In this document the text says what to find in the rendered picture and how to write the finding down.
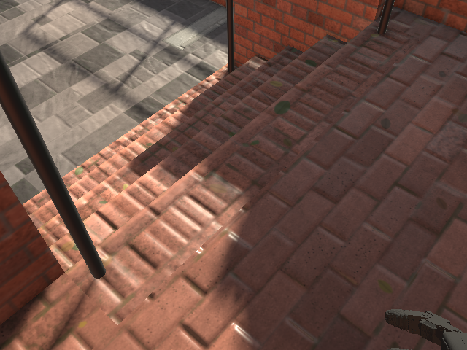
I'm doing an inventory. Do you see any robot right hand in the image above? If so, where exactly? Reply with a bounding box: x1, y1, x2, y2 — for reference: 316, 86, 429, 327
385, 309, 467, 350

